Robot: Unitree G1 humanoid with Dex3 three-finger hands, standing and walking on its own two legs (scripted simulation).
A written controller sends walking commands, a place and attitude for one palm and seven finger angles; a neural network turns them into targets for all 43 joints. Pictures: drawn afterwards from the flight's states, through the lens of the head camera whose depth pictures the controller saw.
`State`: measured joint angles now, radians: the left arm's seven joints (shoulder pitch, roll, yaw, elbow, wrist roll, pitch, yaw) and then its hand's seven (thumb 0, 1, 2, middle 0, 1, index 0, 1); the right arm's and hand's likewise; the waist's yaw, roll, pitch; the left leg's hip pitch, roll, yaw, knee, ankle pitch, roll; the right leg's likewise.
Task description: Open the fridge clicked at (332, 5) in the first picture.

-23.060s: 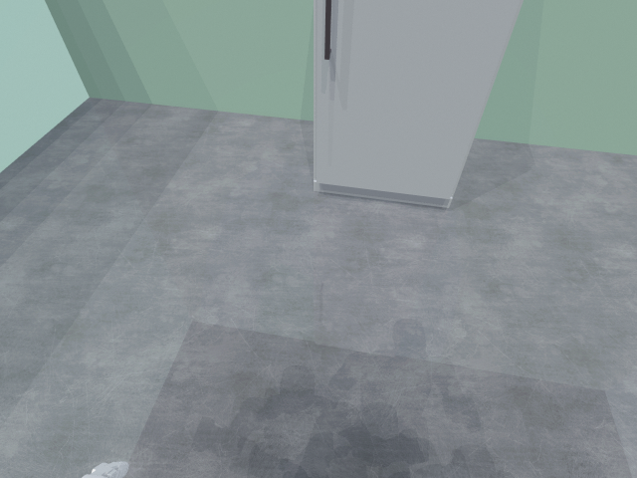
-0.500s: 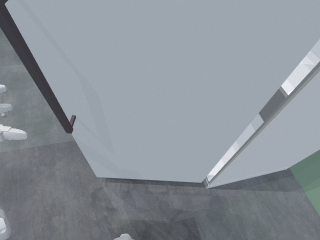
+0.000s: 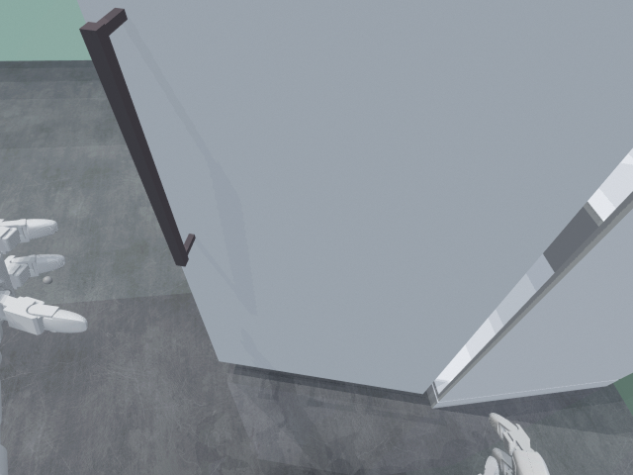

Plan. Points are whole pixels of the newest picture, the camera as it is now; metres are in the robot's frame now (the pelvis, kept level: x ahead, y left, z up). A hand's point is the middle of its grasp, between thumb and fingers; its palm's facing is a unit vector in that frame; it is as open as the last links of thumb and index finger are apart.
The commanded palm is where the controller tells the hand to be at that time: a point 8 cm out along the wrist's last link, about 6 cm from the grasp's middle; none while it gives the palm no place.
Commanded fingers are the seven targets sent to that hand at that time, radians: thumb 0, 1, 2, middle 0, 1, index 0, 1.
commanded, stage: slip the hand off the handle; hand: left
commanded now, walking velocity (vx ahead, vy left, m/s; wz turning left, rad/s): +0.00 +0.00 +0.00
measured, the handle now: (156, 168) +0.46 +0.26 +0.12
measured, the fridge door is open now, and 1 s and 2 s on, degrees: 75 75 75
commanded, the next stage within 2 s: draw the hand back to the body in 0.02 s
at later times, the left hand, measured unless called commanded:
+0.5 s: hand (35, 300) +0.25 +0.32 +0.12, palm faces +0.06 -1.00 -0.04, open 14.7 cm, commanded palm +0.21 +0.36 +0.12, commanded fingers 0.00 -0.55 0.20 -0.25 -1.15 -0.25 -1.15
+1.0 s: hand (25, 314) +0.22 +0.29 +0.15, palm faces +0.53 -0.77 -0.37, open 12.2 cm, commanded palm +0.17 +0.31 +0.17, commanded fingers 0.00 0.32 0.62 -0.22 -0.64 -0.22 -0.64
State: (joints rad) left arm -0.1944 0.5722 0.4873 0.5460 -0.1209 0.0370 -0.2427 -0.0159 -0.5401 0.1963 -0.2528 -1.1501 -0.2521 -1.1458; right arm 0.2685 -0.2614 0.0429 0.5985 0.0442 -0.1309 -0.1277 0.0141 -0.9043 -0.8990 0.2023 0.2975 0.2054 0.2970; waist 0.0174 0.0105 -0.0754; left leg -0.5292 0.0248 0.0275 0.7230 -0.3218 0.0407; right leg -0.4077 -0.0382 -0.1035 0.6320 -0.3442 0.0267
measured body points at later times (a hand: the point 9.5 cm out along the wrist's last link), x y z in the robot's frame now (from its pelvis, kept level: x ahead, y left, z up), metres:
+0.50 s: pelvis -0.01 -0.02 +0.00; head +0.00 -0.01 +0.45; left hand +0.24 +0.37 +0.12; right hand +0.14 -0.28 -0.07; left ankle +0.02 +0.09 -0.72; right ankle -0.02 -0.14 -0.72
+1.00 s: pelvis +0.00 -0.01 +0.02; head -0.01 -0.02 +0.47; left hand +0.19 +0.33 +0.17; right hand +0.18 -0.23 -0.07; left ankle +0.02 +0.09 -0.72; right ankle -0.02 -0.14 -0.72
